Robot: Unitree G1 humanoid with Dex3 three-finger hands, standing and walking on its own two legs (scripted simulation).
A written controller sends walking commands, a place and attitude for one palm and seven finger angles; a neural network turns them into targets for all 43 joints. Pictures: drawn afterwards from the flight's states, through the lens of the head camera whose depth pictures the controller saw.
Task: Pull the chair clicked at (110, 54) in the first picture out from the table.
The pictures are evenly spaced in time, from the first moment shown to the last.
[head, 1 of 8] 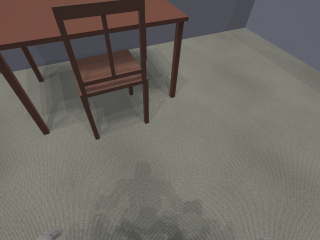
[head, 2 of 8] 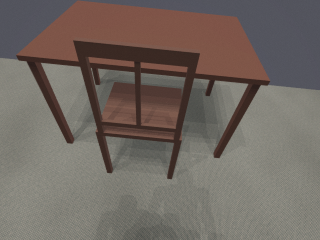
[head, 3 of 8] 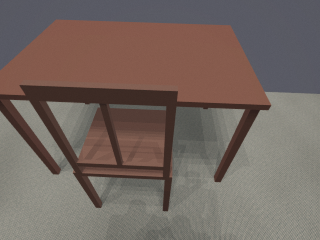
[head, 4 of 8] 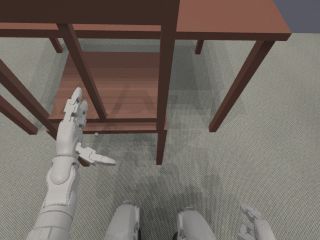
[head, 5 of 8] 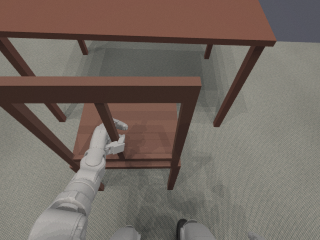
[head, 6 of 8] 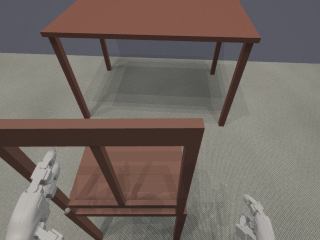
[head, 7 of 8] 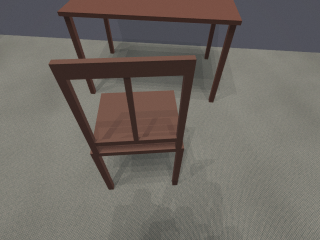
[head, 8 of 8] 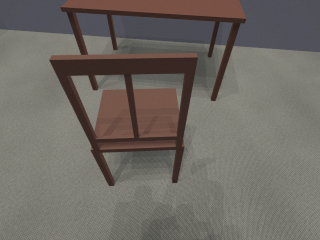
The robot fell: no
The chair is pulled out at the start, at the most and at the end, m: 0.00 0.65 0.64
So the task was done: yes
